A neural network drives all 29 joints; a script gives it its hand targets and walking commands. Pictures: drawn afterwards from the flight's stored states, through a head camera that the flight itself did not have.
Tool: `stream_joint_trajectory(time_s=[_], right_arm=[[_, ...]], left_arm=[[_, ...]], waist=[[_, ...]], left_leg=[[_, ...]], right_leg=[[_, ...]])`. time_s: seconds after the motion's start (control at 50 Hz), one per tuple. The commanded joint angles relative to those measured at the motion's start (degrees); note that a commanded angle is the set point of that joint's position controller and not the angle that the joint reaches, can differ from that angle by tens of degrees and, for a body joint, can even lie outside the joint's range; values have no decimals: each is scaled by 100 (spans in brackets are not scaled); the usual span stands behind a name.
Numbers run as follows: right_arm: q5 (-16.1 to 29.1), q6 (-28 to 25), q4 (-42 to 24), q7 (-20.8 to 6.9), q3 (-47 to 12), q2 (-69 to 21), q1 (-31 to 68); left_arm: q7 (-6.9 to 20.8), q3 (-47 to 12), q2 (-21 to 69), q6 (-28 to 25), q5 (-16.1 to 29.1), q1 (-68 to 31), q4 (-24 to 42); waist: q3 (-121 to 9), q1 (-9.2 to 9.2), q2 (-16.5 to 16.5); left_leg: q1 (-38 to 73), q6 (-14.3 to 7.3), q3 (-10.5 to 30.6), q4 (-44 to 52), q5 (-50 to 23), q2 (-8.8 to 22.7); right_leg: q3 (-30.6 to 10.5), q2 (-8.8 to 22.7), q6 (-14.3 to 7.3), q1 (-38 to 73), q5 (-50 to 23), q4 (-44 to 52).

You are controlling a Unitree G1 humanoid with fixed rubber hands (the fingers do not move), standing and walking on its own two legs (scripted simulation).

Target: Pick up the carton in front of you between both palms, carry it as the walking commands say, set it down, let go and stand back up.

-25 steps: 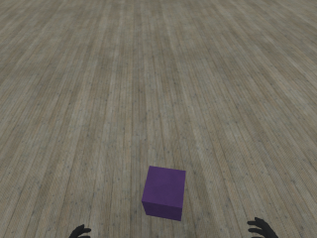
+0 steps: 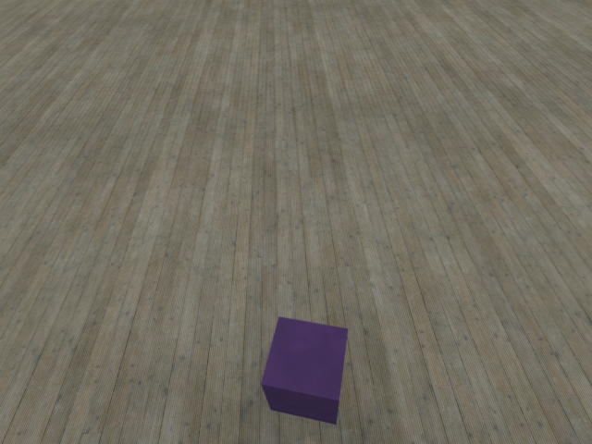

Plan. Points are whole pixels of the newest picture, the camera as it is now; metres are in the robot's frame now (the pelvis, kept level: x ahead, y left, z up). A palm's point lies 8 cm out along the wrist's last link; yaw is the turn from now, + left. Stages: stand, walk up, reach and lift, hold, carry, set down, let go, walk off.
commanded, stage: stand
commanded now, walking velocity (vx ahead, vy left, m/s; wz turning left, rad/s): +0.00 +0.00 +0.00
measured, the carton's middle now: (307, 371) +0.44 +0.03 -0.64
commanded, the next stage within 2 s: none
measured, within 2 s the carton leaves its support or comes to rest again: neither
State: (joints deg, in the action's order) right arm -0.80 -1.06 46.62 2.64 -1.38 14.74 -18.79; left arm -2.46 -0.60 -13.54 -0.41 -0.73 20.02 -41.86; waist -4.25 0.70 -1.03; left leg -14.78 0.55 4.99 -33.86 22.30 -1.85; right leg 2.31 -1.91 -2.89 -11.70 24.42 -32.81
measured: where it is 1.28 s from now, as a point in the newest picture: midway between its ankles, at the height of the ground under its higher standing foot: outside the picture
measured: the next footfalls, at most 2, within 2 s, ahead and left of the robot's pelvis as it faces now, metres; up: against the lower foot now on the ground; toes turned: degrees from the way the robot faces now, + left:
none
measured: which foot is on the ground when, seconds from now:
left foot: down 0.00-1.00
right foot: down 0.00-1.00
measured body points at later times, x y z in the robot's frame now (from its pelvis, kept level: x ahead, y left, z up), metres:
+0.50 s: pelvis -0.02 -0.01 +0.01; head -0.02 -0.01 +0.46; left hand -0.02 +0.25 -0.13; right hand +0.00 -0.25 -0.15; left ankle -0.05 +0.13 -0.73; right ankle -0.08 -0.08 -0.73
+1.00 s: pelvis -0.04 -0.02 +0.01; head -0.04 -0.02 +0.46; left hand -0.08 +0.21 -0.14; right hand -0.06 -0.24 -0.15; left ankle -0.05 +0.13 -0.73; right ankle -0.08 -0.08 -0.73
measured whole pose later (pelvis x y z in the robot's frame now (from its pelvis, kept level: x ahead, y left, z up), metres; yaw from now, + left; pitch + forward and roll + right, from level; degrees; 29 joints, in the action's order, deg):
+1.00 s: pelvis -0.04 -0.02 +0.01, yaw +1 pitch -1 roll +0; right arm -0.4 1.2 64.4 3.0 -2.6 9.5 -19.0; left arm -2.7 -1.5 -9.2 -0.4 -1.1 24.3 -59.3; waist 0.5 0.7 -0.6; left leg -10.6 2.3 5.9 -28.1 16.3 -0.2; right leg 4.1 -2.9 -4.3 -7.2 18.9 -27.1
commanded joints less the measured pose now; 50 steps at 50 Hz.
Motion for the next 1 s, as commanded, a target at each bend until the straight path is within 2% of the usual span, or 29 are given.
stream_joint_trajectory(time_s=[0.0,0.36,0.98], right_arm=[[-9,-7,-161,30,133,583,-235],[-17,132,591,25,58,451,-342],[44,208,1780,53,-63,-109,-419]], left_arm=[[-29,181,-695,-24,-8,292,205],[-23,123,-573,40,-45,658,-490],[-45,2,-53,-25,-40,965,-1743]], waist=[[199,-3,135],[643,-5,115],[1010,-6,114]], left_leg=[[-73,-159,283,243,-2245,459],[23,-168,364,531,-1922,473],[80,-58,287,874,-1597,517]], right_leg=[[-508,738,43,192,-3355,328],[-546,726,-43,157,-2326,739],[-577,745,-98,243,-2005,1188]])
